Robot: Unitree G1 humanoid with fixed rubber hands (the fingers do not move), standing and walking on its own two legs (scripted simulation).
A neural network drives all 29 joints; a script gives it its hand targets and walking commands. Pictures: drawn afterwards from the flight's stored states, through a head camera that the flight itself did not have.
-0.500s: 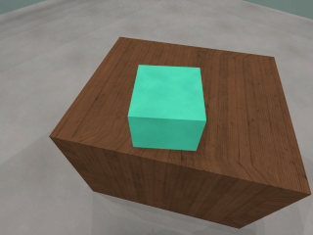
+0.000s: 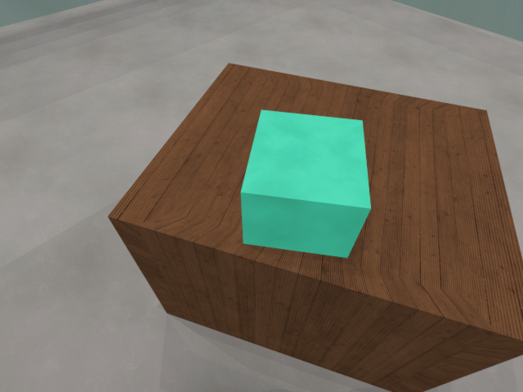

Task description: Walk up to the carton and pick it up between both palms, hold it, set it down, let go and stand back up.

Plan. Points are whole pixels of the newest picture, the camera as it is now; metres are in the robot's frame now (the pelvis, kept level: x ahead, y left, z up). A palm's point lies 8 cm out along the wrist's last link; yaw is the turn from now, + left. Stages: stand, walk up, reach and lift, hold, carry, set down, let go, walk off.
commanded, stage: walk up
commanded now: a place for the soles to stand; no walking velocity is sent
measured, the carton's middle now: (303, 181) +0.53 -0.07 -0.04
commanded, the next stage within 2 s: stand in 0.38 s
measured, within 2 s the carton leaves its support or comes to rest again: neither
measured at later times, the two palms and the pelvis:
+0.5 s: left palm out of the picture +0.01 +0.27 -0.13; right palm out of the picture +0.06 -0.27 -0.12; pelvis +0.00 +0.00 +0.00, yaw +2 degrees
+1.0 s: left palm (104, 377) +0.16 +0.27 -0.11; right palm (418, 367) +0.18 -0.24 -0.11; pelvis -0.02 -0.01 -0.02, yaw -3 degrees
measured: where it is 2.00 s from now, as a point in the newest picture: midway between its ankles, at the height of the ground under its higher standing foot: outside the picture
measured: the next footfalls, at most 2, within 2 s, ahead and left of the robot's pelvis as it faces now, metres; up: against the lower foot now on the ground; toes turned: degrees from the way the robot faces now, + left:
none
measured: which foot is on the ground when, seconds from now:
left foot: down 0.00-1.00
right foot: down 0.00-1.00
